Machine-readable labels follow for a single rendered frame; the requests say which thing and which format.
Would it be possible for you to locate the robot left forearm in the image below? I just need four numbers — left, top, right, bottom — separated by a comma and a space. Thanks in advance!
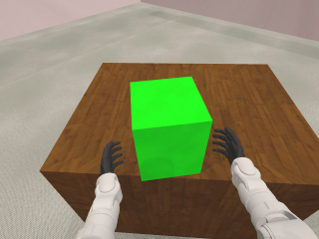
75, 172, 123, 239

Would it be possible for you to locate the pedestal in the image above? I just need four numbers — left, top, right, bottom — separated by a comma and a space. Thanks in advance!
39, 63, 319, 239

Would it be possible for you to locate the left robot hand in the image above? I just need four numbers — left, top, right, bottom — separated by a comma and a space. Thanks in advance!
100, 140, 124, 176

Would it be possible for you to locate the right robot upper arm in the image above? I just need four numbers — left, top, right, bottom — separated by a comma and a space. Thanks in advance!
257, 219, 316, 239

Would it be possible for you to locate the carton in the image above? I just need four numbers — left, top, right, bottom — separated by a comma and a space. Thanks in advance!
130, 77, 213, 181

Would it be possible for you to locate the robot right forearm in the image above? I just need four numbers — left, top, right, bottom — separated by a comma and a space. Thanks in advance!
230, 157, 318, 239

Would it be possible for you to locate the right robot hand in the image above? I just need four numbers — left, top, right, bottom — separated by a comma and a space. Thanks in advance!
212, 126, 245, 165

